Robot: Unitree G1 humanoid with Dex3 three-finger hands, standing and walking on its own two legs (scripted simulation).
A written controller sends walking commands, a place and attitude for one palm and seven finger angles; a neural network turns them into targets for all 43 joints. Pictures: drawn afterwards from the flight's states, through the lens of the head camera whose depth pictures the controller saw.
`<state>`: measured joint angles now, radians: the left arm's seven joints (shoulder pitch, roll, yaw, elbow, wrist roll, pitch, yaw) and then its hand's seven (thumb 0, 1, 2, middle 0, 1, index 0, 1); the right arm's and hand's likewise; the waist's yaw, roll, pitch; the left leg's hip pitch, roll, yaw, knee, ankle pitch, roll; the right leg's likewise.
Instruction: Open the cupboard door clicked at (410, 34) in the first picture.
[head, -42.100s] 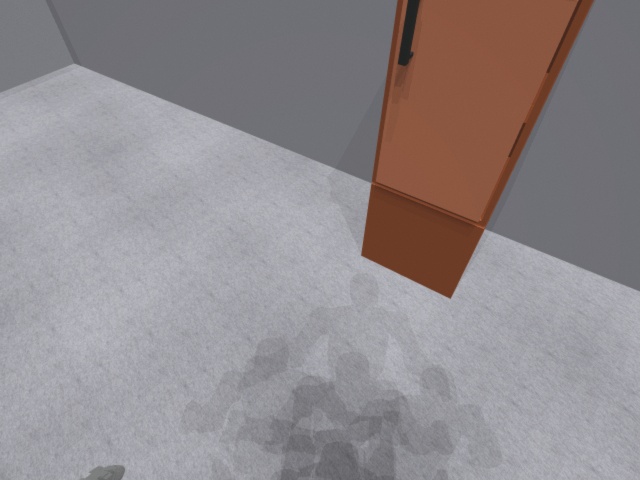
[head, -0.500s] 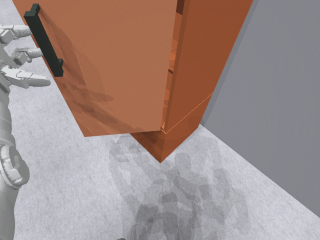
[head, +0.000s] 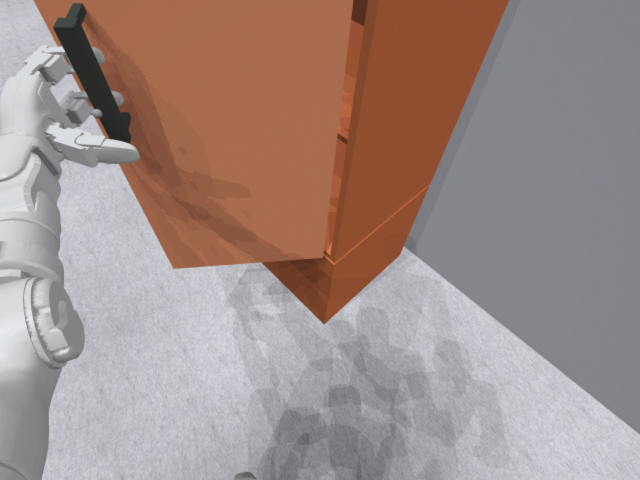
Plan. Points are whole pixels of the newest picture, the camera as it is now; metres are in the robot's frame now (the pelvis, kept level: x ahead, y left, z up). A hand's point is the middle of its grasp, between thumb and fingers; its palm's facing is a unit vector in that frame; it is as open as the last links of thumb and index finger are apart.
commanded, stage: slide the fingers in behind the handle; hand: left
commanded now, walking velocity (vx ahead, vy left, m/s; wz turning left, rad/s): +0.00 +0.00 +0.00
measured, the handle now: (101, 81) +0.56 +0.24 +0.17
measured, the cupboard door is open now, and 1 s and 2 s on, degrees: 53 53 65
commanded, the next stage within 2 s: close the thumb around the handle in 0.64 s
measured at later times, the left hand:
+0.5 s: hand (113, 113) +0.50 +0.21 +0.17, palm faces +0.07 -1.00 +0.02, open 14.0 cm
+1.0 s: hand (114, 112) +0.50 +0.21 +0.17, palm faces +0.08 -1.00 +0.01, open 12.1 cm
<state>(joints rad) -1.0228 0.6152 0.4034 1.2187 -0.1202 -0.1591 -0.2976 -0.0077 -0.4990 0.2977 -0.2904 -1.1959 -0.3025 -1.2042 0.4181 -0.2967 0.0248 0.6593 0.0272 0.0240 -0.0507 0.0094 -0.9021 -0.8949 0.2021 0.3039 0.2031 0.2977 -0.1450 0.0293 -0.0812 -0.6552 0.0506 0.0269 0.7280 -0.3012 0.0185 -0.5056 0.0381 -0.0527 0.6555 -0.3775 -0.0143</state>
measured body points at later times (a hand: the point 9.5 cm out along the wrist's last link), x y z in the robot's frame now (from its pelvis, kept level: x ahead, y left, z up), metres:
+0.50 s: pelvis +0.01 +0.00 +0.00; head +0.07 +0.00 +0.45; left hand +0.49 +0.26 +0.17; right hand +0.01 -0.28 -0.11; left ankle +0.03 +0.11 -0.72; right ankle -0.04 -0.11 -0.72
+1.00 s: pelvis +0.01 +0.00 +0.00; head +0.07 +0.00 +0.45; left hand +0.49 +0.26 +0.17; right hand +0.02 -0.28 -0.11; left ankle +0.03 +0.11 -0.72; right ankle -0.04 -0.11 -0.72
